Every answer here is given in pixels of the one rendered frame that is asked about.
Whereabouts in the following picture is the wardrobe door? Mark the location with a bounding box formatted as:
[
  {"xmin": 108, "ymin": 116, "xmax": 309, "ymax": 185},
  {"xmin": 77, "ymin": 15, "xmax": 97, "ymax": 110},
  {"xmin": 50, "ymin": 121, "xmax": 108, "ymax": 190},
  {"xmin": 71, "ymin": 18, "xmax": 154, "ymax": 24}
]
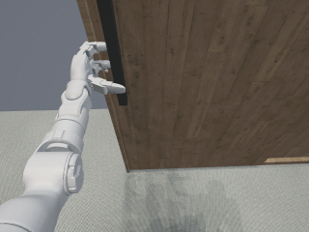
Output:
[
  {"xmin": 269, "ymin": 122, "xmax": 309, "ymax": 159},
  {"xmin": 86, "ymin": 0, "xmax": 309, "ymax": 170}
]

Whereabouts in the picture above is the robot left forearm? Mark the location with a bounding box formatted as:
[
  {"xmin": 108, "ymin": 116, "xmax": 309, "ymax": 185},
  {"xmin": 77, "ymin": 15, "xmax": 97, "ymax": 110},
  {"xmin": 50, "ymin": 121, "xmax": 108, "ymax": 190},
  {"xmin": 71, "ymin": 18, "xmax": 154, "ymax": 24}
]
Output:
[{"xmin": 22, "ymin": 79, "xmax": 93, "ymax": 190}]

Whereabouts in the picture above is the handle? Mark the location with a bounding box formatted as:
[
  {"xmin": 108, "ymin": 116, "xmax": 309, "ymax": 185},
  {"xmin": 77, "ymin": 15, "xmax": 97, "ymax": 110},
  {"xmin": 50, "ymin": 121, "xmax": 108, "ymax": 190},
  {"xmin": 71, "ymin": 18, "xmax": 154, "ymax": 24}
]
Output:
[{"xmin": 97, "ymin": 0, "xmax": 128, "ymax": 106}]

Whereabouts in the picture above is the robot left hand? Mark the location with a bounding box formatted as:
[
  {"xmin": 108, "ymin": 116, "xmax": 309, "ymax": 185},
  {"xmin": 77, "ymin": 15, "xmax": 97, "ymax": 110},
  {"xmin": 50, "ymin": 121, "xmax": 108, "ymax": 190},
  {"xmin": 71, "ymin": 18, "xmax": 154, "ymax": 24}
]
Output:
[{"xmin": 70, "ymin": 42, "xmax": 126, "ymax": 95}]

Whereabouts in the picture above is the robot left upper arm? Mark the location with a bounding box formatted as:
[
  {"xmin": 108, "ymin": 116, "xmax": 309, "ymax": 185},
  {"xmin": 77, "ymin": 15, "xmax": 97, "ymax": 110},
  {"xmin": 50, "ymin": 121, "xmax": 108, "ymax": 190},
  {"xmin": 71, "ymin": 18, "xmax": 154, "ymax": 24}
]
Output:
[{"xmin": 0, "ymin": 151, "xmax": 84, "ymax": 232}]

